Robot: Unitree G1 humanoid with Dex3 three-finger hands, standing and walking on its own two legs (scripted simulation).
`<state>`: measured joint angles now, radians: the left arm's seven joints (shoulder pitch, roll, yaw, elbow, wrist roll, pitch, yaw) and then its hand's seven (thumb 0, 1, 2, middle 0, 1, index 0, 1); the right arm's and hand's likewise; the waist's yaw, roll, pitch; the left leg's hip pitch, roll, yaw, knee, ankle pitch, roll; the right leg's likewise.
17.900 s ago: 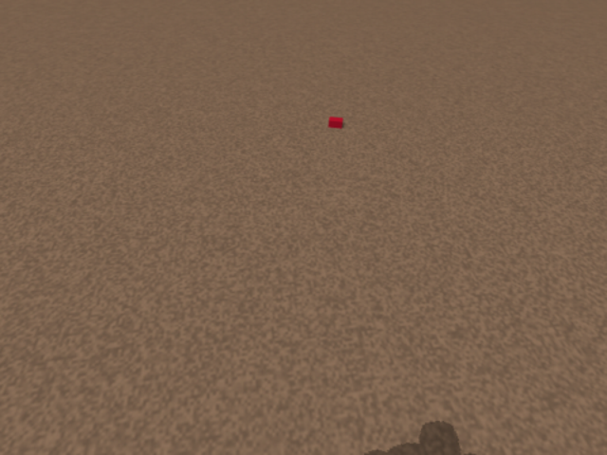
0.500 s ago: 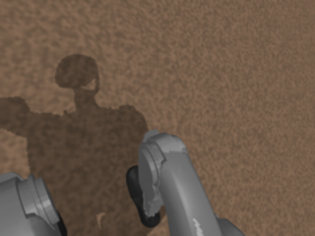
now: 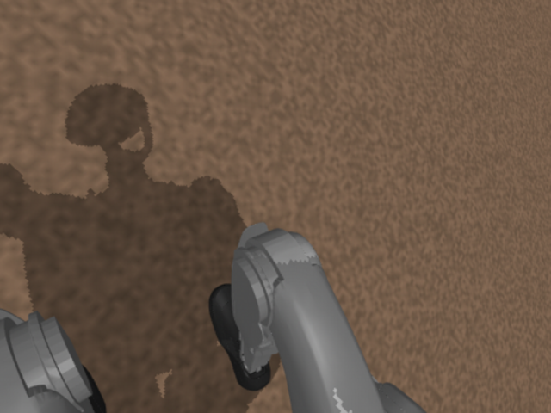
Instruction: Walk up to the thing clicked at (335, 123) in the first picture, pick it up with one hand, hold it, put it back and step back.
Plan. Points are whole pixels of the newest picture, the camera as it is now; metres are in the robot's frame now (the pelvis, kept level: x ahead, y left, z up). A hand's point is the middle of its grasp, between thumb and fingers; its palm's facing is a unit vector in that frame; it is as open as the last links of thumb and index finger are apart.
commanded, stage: rest palm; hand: left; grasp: from above
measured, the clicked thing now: out of the picture +0.46 +0.37 -0.28
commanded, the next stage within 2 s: close in 0.14 s
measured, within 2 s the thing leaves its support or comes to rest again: leaves its support in 2.00 s
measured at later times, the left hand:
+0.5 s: hand out of the picture +0.44 +0.35 -0.26, palm faces -0.41 -0.22 -0.89, open 12.2 cm
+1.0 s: hand out of the picture +0.44 +0.35 -0.26, palm faces -0.42 -0.21 -0.88, open 9.8 cm
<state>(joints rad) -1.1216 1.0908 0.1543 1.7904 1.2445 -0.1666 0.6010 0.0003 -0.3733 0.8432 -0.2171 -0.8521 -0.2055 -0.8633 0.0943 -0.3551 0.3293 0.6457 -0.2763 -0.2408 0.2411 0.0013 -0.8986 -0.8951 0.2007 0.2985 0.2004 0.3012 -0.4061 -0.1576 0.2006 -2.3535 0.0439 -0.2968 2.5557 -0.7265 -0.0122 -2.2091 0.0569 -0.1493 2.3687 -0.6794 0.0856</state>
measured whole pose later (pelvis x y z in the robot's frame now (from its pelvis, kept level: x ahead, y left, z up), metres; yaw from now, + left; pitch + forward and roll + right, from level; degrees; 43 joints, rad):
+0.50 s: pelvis +0.00 +0.00 +0.00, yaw -1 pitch +27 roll -16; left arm -1.12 1.10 0.15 1.78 1.22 -0.15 0.60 0.00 -0.18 0.70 -0.35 -0.77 -0.35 -0.76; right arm 0.09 -0.36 0.34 0.64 -0.28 -0.26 0.25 0.00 -0.90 -0.89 0.20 0.30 0.20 0.30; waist -0.40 -0.17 0.21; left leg -2.35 0.04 -0.31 2.55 -0.72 -0.01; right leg -2.20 0.06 -0.16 2.35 -0.67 0.09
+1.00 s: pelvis +0.00 +0.00 +0.01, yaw +0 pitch +27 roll -16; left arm -1.12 1.10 0.14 1.78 1.22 -0.17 0.61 0.00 0.14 0.44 -0.57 -0.58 -0.60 -0.56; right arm 0.08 -0.36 0.35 0.63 -0.28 -0.25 0.24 0.00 -0.89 -0.89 0.20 0.30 0.20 0.30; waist -0.40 -0.17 0.22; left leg -2.34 0.05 -0.31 2.54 -0.72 -0.01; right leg -2.19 0.06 -0.16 2.34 -0.66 0.08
